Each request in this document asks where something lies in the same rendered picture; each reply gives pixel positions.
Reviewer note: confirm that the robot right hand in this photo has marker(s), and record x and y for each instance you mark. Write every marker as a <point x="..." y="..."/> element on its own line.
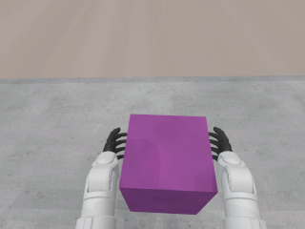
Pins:
<point x="222" y="143"/>

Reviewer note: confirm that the robot left forearm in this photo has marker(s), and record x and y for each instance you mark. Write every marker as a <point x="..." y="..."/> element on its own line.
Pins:
<point x="100" y="194"/>

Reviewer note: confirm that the carton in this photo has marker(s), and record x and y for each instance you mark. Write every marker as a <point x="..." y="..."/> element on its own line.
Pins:
<point x="168" y="164"/>

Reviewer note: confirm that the robot right forearm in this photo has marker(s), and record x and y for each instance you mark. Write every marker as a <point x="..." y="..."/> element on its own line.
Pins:
<point x="239" y="193"/>

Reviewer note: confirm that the robot left hand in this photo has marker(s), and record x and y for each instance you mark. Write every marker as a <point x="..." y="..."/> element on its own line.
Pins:
<point x="111" y="142"/>

